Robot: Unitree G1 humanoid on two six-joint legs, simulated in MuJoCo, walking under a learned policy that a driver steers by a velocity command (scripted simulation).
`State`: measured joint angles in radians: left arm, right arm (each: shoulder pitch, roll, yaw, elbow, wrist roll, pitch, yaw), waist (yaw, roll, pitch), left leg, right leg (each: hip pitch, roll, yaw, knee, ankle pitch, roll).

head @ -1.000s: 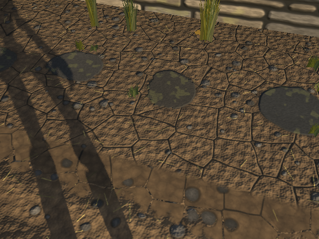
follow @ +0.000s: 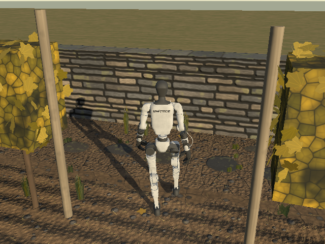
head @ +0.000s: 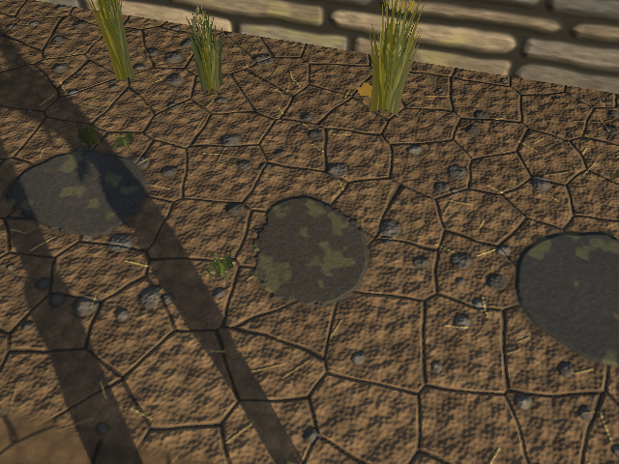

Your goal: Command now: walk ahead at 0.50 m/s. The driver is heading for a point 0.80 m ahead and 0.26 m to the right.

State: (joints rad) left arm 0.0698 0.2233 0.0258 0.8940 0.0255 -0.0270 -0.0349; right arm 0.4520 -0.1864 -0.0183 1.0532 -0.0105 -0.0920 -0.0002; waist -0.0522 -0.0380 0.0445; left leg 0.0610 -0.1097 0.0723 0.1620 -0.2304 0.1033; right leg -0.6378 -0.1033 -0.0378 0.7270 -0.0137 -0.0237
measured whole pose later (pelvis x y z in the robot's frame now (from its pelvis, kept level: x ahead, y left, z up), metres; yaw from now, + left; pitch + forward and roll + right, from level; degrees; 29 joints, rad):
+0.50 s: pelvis +0.28 -0.04 +0.00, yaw -3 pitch +0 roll -1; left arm 0.45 0.19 0.04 1.06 0.01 -0.08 -0.01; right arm 0.10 -0.22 -0.04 0.90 -0.03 -0.04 0.02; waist 0.05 0.03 0.04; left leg -0.62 0.11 -0.01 0.78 -0.07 -0.01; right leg -0.04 0.09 -0.03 0.24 -0.20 -0.10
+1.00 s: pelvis +0.54 -0.02 +0.00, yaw -20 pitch +1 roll +1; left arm 0.14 0.27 0.08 0.85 0.03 0.00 -0.06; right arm 0.37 -0.22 -0.05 0.94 -0.02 -0.10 -0.01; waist -0.03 -0.05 0.03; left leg -0.06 -0.01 0.21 0.27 -0.23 0.04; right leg -0.66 -0.08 0.00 0.99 -0.11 -0.05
